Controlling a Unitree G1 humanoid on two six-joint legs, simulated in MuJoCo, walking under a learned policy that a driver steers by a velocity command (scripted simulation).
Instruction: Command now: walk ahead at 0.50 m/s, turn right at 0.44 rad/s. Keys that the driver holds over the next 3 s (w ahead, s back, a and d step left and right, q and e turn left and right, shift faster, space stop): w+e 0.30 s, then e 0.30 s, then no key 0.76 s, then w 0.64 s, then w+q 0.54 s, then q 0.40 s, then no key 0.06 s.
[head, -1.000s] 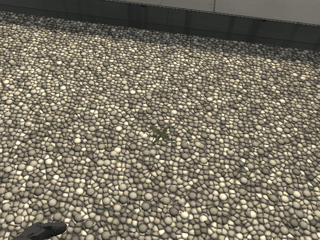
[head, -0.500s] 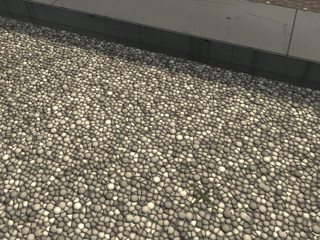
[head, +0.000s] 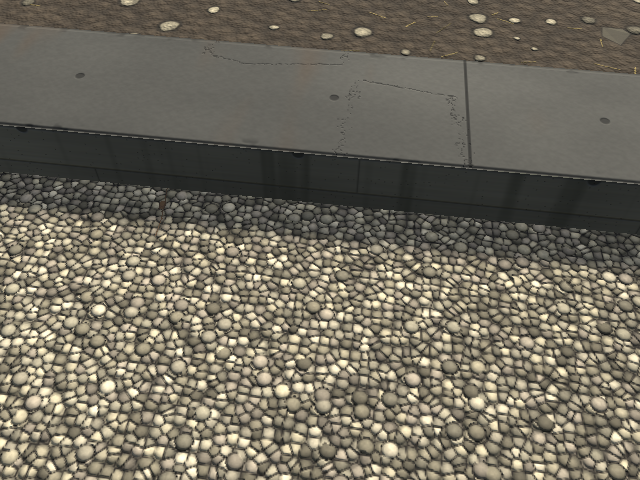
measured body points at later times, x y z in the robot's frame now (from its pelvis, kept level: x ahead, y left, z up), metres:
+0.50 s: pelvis +0.27 -0.06 +0.00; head +0.32 -0.09 +0.45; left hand +0.44 +0.19 -0.11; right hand +0.39 -0.37 -0.09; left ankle +0.45 +0.07 -0.69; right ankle +0.25 -0.13 -0.75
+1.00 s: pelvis +0.40 -0.07 -0.01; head +0.42 -0.09 +0.44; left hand +0.63 +0.11 -0.12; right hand +0.40 -0.36 -0.13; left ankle +0.51 +0.00 -0.75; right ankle +0.34 -0.19 -0.75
